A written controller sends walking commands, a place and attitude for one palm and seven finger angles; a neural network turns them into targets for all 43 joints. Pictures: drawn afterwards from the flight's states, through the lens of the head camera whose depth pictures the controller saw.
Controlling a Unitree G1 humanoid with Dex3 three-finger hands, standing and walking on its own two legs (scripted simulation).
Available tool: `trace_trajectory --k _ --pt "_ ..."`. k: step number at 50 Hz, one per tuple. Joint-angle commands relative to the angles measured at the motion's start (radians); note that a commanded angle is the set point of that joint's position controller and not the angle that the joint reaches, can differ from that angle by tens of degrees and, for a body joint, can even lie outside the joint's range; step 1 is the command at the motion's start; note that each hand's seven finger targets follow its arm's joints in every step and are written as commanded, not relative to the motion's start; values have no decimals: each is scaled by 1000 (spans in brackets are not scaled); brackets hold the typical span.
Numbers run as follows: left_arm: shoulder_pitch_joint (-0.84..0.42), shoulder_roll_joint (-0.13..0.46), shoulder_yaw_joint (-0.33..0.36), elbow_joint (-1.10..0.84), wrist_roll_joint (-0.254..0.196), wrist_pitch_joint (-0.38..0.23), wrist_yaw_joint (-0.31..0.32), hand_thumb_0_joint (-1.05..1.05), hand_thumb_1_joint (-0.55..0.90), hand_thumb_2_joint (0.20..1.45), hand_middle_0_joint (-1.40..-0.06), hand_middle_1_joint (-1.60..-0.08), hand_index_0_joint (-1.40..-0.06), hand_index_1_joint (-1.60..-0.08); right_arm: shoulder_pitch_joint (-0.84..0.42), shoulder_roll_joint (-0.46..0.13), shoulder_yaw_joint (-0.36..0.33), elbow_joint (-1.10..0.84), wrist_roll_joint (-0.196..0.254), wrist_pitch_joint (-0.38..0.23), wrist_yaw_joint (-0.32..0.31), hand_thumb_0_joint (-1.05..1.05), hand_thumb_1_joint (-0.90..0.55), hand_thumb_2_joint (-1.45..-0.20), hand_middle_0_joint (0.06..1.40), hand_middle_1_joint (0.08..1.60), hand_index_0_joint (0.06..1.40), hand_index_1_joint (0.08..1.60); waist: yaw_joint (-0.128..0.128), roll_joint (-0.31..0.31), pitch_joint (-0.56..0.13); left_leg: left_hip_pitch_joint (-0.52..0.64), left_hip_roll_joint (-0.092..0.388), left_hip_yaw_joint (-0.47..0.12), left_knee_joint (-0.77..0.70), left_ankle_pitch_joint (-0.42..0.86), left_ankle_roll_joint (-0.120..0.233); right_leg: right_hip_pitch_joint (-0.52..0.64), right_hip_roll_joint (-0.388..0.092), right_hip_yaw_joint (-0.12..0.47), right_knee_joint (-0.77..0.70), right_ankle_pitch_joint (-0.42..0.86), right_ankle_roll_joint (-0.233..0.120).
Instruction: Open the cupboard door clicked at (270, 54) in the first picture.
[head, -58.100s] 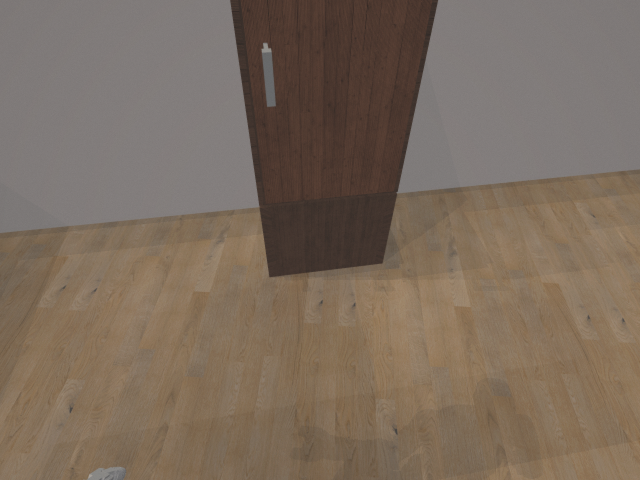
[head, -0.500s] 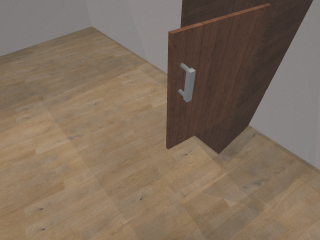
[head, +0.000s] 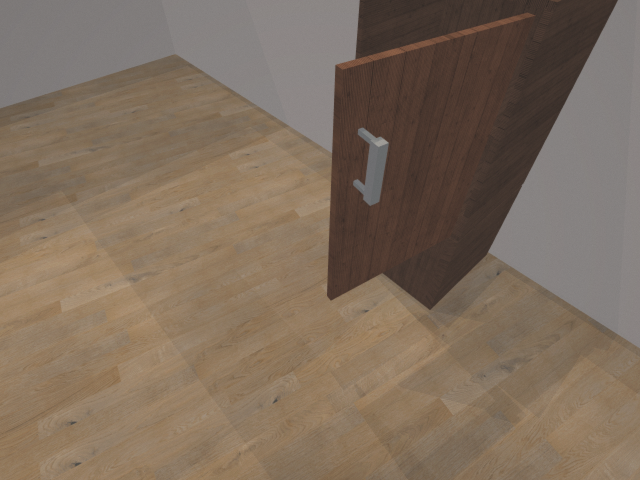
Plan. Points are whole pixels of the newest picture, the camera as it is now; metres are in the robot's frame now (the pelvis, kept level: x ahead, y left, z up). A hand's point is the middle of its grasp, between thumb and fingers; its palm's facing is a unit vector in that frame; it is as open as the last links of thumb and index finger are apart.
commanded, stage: look to check the result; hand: left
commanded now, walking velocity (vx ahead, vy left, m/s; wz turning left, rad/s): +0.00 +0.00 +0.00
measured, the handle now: (367, 166) +0.59 -0.05 +0.06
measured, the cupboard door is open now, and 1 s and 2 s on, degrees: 79 79 79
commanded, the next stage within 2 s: stand and wait in 0.42 s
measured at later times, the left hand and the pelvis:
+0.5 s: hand out of the picture -0.01 +0.15 -0.18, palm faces +0.05 -0.99 -0.16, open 7.4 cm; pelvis +0.01 +0.00 +0.00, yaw +0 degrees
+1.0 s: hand out of the picture +0.01 +0.14 -0.17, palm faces +0.05 -0.99 -0.16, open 7.4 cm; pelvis +0.02 -0.01 +0.00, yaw +0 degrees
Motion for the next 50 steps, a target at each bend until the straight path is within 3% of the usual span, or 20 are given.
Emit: trace_trajectory --k 1,14,35,50 --pt "79 84 13 -15 1 -12 4 0 900 900 -200 -300 -200 -300 72 -76 -9 -21 0 -10 -4 0 -900 -900 200 300 200 300 -4 -16 65 -40 113 -142 -122 -54 -8 -39 -75 90 -95 -39 -34" --pt "75 85 9 -13 1 -11 2 0 900 900 -200 -300 -200 -300 59 -87 -8 -16 -1 -9 -3 0 -900 -900 200 300 200 300 -6 -14 73 -34 113 -141 -128 -69 -11 -48 -73 92 -101 -54 -32" --pt "62 89 13 -12 -1 -17 3 0 900 900 -200 -300 -200 -300 39 -90 -4 -10 3 -19 -8 0 -900 -900 200 300 200 300 1 -17 32 12 119 -134 -110 83 -10 5 -77 85 -99 44 -30" --pt "61 95 8 -10 -2 -21 4 0 900 900 -200 -300 -200 -300 26 -93 -2 -1 4 -18 -8 0 -900 -900 200 300 200 300 2 -26 43 32 119 -125 -107 115 -14 13 -83 87 -117 69 -32"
